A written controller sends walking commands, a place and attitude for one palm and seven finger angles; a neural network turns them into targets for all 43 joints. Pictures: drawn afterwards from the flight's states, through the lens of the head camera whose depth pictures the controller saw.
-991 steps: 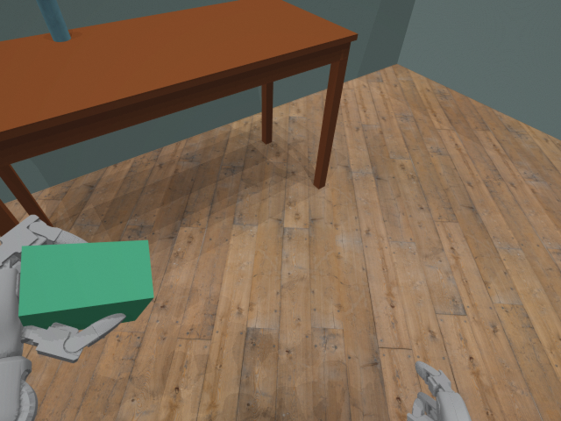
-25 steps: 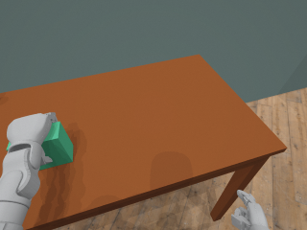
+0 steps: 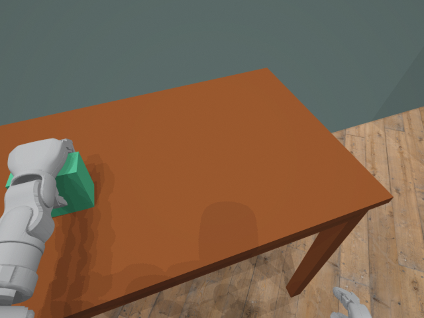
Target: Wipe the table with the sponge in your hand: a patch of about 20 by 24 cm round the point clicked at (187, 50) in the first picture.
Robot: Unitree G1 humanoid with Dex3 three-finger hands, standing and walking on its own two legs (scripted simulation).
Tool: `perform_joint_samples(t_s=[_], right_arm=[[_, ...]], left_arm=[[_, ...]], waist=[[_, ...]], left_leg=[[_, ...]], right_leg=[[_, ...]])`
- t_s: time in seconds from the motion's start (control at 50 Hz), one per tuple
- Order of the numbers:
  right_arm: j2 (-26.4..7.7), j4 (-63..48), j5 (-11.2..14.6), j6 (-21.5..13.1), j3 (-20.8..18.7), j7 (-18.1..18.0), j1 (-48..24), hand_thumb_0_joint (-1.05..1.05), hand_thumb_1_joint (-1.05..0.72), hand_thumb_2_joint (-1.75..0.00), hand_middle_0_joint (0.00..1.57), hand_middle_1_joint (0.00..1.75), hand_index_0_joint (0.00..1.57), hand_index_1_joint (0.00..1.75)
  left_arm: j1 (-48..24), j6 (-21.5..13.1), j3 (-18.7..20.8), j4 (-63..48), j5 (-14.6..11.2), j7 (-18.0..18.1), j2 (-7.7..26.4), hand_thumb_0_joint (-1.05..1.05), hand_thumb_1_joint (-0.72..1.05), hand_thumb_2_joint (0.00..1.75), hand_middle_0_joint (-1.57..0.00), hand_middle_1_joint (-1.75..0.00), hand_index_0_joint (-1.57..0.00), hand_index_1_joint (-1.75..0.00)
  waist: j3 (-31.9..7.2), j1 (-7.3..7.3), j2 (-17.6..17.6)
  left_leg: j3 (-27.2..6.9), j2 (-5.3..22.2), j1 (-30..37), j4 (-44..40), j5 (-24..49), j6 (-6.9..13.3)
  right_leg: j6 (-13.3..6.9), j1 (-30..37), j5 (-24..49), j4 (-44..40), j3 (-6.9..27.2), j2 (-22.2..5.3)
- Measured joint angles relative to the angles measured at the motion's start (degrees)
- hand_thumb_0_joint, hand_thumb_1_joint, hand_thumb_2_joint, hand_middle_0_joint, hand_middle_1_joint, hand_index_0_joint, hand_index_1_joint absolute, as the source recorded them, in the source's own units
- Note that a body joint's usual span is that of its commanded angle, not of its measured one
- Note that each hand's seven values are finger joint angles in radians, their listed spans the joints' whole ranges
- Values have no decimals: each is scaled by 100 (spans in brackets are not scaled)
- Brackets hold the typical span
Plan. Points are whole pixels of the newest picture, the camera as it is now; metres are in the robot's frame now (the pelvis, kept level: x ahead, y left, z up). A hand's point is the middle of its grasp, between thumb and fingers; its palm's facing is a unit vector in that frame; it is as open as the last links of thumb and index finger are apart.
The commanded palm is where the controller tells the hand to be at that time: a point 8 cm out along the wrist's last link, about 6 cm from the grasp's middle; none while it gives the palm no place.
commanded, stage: wipe forward along the first lane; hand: left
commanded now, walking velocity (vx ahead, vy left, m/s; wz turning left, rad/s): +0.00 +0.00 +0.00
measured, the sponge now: (59, 191) +0.32 +0.35 +0.05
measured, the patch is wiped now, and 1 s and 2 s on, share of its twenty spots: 0.30 0.40 0.80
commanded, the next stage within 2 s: slide across to the middle lane in 0.46 s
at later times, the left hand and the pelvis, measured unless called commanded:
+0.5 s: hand (52, 155) +0.38 +0.38 +0.09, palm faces -0.16 +0.00 -0.99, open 10.0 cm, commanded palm +0.37 +0.37 +0.13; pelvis +0.00 +0.00 +0.00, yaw -1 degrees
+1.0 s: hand (74, 149) +0.40 +0.34 +0.09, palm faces -0.02 -0.03 -1.00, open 10.0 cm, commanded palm +0.38 +0.32 +0.15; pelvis +0.01 +0.03 +0.00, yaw -1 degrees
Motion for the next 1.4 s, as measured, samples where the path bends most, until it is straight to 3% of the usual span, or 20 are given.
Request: perform_joint_samples(t_s=[0.2,0.38,0.56,0.64,0.7,0.82,1.0,1.16,1.28,1.4], right_arm=[[-18,49,32,77,-28,15,124,1,-91,-90,20,30,20,30],[-38,59,33,156,-44,-7,306,1,-91,-90,20,30,20,30],[-126,96,7,301,-152,2,549,1,-91,-90,20,30,20,30],[-148,113,16,344,-219,30,641,1,-91,-90,20,30,20,30],[-132,132,24,362,-261,55,656,1,-91,-90,20,30,20,30],[-10,140,75,328,-245,89,528,1,-91,-90,20,30,20,30],[160,-21,77,142,-59,228,4,1,-91,-90,20,30,20,30],[206,-166,78,46,63,240,-285,1,-91,-90,20,30,20,30],[180,-137,64,23,58,205,-254,1,-91,-90,20,30,20,30],[190,-38,19,115,80,220,-162,1,-91,-90,20,30,20,30]], left_arm=[[-744,-123,-61,914,163,-2,152,1,-50,105,-74,-131,-76,-133],[-1307,-493,154,1815,261,-65,507,1,-50,106,-74,-131,-76,-133],[-1462,-869,498,2264,325,-70,865,1,-50,106,-74,-132,-75,-133],[-1473,-885,417,2221,325,-60,890,1,-50,106,-74,-132,-75,-133],[-1384,-863,311,1992,322,4,826,1,-50,106,-73,-132,-75,-133],[-1185,-678,141,1485,46,191,510,1,-50,106,-73,-132,-75,-134],[-1074,81,-351,889,9,423,-206,0,-50,106,-73,-133,-75,-134],[-1447,670,-822,1051,137,398,-496,0,-49,106,-73,-133,-74,-134],[-1674,748,-1127,1034,122,318,-669,0,-49,106,-73,-133,-74,-134],[-1563,743,-984,1017,152,393,-834,0,-49,106,-73,-133,-74,-134]], waist=[[-58,-96,-43],[-109,-267,-117],[-158,-392,-155],[-159,-383,-152],[-153,-344,-137],[-167,-275,-132],[-171,-159,-98],[-145,-60,-143],[-146,-18,-113],[-182,-106,-95]], left_leg=[[-12,14,-257,78,16,-4],[21,72,-443,136,-12,-11],[102,121,-593,225,-100,16],[118,105,-628,248,-127,46],[137,84,-611,238,-135,77],[172,13,-449,152,-136,138],[197,-96,-206,8,-93,201],[106,-153,-157,-34,-55,183],[28,-156,-188,6,-70,149],[66,-98,-114,-33,-98,90]], right_leg=[[-8,-259,10,84,-8,16],[-13,-444,28,97,32,71],[12,-575,39,68,119,113],[34,-586,41,37,133,97],[50,-555,54,-10,150,74],[61,-381,65,-119,173,2],[25,-158,64,-206,183,-106],[-21,-106,16,-165,86,-149],[-13,-114,-24,-118,11,-144],[20,-93,-51,-102,61,-98]])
